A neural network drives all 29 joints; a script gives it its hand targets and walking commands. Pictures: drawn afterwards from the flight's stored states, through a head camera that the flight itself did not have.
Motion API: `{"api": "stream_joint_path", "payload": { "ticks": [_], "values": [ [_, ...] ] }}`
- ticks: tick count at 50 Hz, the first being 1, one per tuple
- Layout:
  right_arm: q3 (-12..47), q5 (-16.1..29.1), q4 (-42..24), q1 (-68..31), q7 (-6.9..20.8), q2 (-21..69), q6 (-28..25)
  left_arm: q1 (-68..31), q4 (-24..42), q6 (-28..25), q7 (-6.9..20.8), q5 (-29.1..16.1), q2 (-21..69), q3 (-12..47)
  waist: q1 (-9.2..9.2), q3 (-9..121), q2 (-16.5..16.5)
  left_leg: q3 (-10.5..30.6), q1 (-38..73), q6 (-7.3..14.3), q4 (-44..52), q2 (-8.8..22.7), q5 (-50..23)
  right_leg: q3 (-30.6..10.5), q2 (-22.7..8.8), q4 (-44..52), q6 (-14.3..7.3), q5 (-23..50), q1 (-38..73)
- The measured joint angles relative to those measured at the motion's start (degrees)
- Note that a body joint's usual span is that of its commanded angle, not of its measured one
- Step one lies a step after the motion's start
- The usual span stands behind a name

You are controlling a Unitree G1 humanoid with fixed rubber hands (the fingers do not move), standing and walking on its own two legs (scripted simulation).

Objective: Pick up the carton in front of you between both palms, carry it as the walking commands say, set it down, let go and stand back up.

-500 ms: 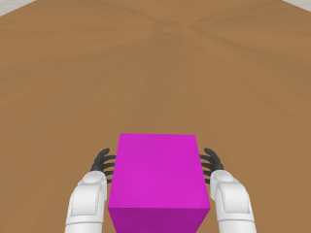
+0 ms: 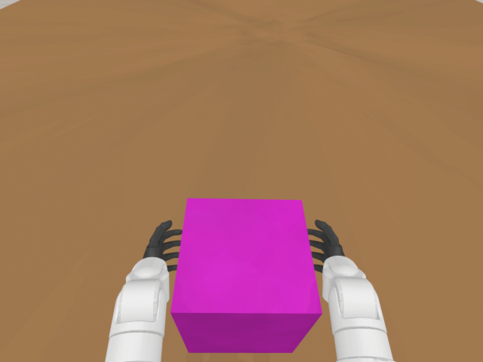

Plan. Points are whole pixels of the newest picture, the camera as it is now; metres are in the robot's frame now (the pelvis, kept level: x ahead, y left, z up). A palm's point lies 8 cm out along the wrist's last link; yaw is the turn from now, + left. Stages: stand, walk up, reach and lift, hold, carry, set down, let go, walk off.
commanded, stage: carry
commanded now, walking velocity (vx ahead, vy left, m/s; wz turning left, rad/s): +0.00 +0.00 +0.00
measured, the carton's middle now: (242, 279) +0.30 +0.00 -0.05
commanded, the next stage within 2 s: hold in 0.16 s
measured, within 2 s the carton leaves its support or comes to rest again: neither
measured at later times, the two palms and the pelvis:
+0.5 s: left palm (167, 265) +0.28 +0.13 +0.04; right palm (352, 279) +0.25 -0.17 +0.05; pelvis -0.01 +0.01 +0.01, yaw -6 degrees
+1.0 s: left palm (161, 251) +0.30 +0.14 +0.05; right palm (344, 274) +0.26 -0.16 +0.06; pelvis -0.01 +0.04 +0.01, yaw -9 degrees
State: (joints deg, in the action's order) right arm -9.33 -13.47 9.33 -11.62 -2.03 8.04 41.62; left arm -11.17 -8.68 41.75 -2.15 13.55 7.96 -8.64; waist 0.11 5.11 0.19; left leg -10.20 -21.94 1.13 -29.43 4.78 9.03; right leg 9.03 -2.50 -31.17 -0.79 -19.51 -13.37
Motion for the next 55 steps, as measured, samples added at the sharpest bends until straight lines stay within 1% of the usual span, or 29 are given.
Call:
{"api": "stream_joint_path", "payload": {
  "ticks": [8, 9, 10, 12, 13, 14, 15, 18, 21, 31, 43, 52, 55],
  "values": [
    [0.2, 0.0, -0.1, 0.3, 0.0, -0.1, 0.5, 0.3, 0.0, 0.4, 0.0, -0.1, 0.0, 0.2, -0.14, 0.0, -0.1, 0.1, 0.2, -0.2, 0.1, 0.1, -0.1, 0.1, 0.1, 0.0, -0.2, 0.0, 0.2],
    [0.1, -0.1, 0.0, 0.1, 0.1, 0.0, 0.1, 0.2, 0.3, 0.3, 0.0, 0.0, 0.0, 0.1, 0.06, -1.3, 0.2, 1.0, 1.7, -0.2, 0.9, -0.5, -1.3, -0.6, 0.3, 0.6, -0.3, 1.1, 1.4],
    [0.3, -0.2, 0.3, -0.1, 0.3, 0.0, -0.5, 0.4, 1.0, 0.3, -0.1, 0.1, 0.0, 0.0, 0.4, -3.0, 0.8, 3.0, 3.8, -0.3, 2.2, -1.6, -1.1, -2.7, 0.8, 1.5, -0.4, 2.3, 3.0],
    [0.4, -0.4, 0.8, 0.1, 0.6, 0.0, -1.4, 1.0, 1.7, 0.1, 0.1, 0.4, -0.1, 0.3, 0.26, -5.4, 1.2, 4.2, 7.2, -0.9, 4.5, -2.2, -1.7, -4.0, 1.4, 3.4, -0.6, 2.1, 6.2],
    [0.4, -0.3, 1.1, 0.1, 0.7, 0.0, -1.6, 1.4, 1.8, 0.0, 0.1, 0.4, -0.2, 0.4, 0.55, -6.1, 1.1, 6.3, 8.7, -1.2, 5.5, -2.7, -3.0, -4.8, 1.9, 4.4, -0.6, 2.2, 7.3],
    [0.4, -0.4, 1.5, 0.0, 0.9, 0.0, -1.8, 1.6, 1.9, -0.1, 0.2, 0.4, -0.2, 0.3, 0.71, -6.6, 1.1, 7.4, 9.9, -1.4, 6.3, -2.9, -2.5, -5.6, 2.3, 5.4, -0.6, 2.6, 8.3],
    [0.3, -0.5, 1.8, 0.0, 0.9, 0.0, -2.0, 1.7, 1.8, -0.1, 0.3, 0.4, -0.2, 0.3, 0.56, -7.1, 1.2, 7.6, 10.8, -1.6, 6.8, -2.9, -2.3, -6.1, 2.6, 6.3, -0.5, 3.2, 9.2],
    [-0.3, -0.4, 2.6, -0.1, 1.0, 0.0, -2.3, 1.2, 0.8, -0.3, 0.3, 0.8, -0.2, 0.4, -0.11, -7.8, 1.5, 7.8, 12.4, -1.9, 7.8, -2.9, -2.6, -7.2, 3.0, 7.6, -0.5, 4.2, 10.8],
    [-1.0, -0.5, 3.3, -0.5, 1.0, 0.1, -2.5, 0.3, -0.4, -0.5, 0.4, 1.5, 0.0, 0.3, -0.35, -8.2, 1.8, 7.8, 13.4, -1.7, 8.0, -3.1, -2.6, -8.2, 3.1, 7.7, -0.3, 4.5, 11.4],
    [-3.2, -1.7, 7.0, -3.0, 1.8, 0.6, -3.1, -2.1, -3.4, -0.3, 1.2, 2.9, 0.4, -2.0, 0.17, -8.1, 2.2, 9.0, 14.5, -0.8, 7.7, -4.7, -2.5, -11.4, 3.2, 7.2, 0.6, 5.2, 11.5],
    [-5.8, -3.0, 9.7, -4.8, 2.8, 1.0, -3.1, -4.3, -6.2, 0.0, 1.9, 3.7, 0.8, -3.8, 0.29, -6.5, 2.5, 9.3, 14.9, 0.4, 7.4, -6.3, -1.7, -14.6, 3.0, 7.2, 1.3, 5.2, 11.3],
    [-6.5, -3.7, 10.1, -5.6, 3.0, 1.3, -2.8, -5.2, -7.0, 0.0, 2.0, 3.9, 1.1, -4.7, 0.35, -6.2, 2.4, 9.6, 15.3, 0.6, 7.6, -6.9, -1.1, -15.6, 2.9, 7.5, 1.6, 4.8, 11.8],
    [-7.6, -4.4, 11.2, -6.8, 3.0, 1.6, -3.2, -6.4, -8.4, -0.7, 2.2, 4.5, 1.4, -5.9, 0.43, -6.5, 2.4, 9.9, 15.0, 0.5, 7.2, -6.9, -0.8, -15.7, 3.0, 7.1, 1.6, 4.4, 11.4]
  ]
}}
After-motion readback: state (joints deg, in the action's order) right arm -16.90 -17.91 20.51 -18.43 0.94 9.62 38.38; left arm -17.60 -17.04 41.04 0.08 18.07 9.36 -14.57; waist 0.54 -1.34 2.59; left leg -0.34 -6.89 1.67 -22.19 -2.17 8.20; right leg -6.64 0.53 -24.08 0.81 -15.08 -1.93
